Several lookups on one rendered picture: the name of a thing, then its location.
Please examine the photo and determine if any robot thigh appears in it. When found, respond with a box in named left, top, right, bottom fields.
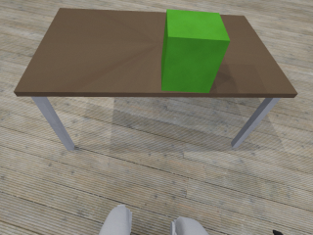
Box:
left=170, top=217, right=209, bottom=235
left=99, top=207, right=132, bottom=235

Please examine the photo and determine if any robot left thigh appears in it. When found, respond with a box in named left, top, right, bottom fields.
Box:
left=99, top=207, right=132, bottom=235

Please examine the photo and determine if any carton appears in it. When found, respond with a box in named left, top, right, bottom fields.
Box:
left=161, top=9, right=231, bottom=93

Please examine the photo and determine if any robot right thigh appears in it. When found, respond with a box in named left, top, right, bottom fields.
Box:
left=170, top=217, right=209, bottom=235

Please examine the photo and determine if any table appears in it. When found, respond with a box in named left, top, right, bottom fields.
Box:
left=14, top=8, right=298, bottom=151

